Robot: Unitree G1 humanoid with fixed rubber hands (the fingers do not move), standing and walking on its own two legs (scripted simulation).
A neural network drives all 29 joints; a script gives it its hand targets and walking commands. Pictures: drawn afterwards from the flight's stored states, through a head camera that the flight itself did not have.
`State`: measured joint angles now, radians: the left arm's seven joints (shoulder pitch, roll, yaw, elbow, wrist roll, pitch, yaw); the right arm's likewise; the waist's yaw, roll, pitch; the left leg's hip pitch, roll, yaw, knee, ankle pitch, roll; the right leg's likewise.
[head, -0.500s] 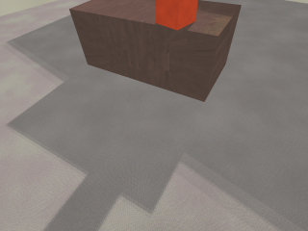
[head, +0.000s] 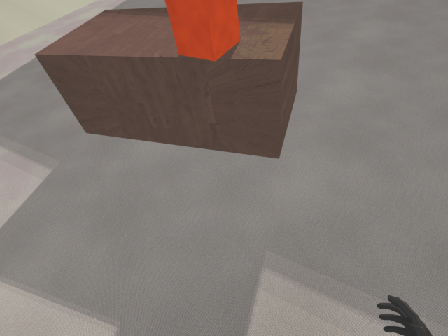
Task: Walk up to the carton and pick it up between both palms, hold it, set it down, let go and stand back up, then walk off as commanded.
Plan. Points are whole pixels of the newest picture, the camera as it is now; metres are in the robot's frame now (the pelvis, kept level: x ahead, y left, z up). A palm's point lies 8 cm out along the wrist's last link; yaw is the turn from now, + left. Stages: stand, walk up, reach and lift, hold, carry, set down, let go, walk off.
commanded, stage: walk up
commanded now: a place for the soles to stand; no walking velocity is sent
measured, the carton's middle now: (205, 20) +1.48 +0.10 +0.01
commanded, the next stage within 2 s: none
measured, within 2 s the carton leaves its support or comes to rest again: neither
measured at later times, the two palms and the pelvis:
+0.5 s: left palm (73, 298) +0.27 +0.40 -0.13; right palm out of the picture +0.11 -0.20 -0.10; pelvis +0.16 +0.11 -0.01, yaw -11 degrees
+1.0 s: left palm (86, 231) +0.41 +0.39 -0.08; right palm (342, 272) +0.28 -0.20 -0.14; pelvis +0.27 +0.10 -0.01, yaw -17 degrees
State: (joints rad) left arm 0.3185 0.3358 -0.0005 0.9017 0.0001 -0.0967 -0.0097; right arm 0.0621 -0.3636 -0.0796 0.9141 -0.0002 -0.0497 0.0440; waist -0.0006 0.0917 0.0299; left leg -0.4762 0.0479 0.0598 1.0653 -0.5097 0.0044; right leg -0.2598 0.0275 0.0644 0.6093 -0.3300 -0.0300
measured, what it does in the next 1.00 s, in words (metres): walks ahead, turning right: left foot, then right foot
